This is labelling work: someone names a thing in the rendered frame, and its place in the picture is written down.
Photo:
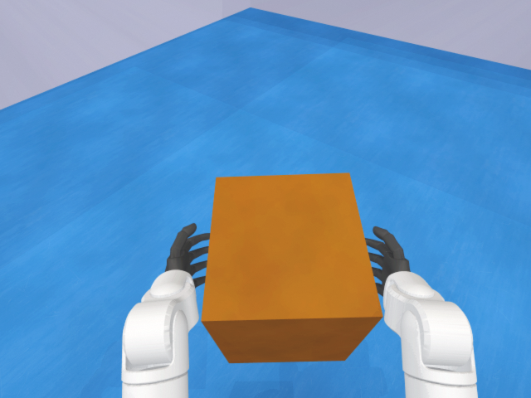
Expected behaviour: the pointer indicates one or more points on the right robot forearm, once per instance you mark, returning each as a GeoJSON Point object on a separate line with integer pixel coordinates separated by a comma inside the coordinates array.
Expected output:
{"type": "Point", "coordinates": [437, 343]}

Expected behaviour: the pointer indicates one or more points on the left robot forearm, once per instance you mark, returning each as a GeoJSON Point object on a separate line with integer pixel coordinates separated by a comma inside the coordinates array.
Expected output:
{"type": "Point", "coordinates": [155, 357]}

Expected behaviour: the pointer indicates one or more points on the carton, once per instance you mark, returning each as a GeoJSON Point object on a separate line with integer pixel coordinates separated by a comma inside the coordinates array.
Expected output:
{"type": "Point", "coordinates": [288, 277]}

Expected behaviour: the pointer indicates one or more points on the left robot hand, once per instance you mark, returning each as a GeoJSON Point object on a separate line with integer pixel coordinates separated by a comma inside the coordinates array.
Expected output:
{"type": "Point", "coordinates": [181, 259]}

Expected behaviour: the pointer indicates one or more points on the right robot hand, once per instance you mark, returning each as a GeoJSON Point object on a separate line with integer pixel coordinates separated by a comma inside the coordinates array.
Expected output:
{"type": "Point", "coordinates": [393, 259]}

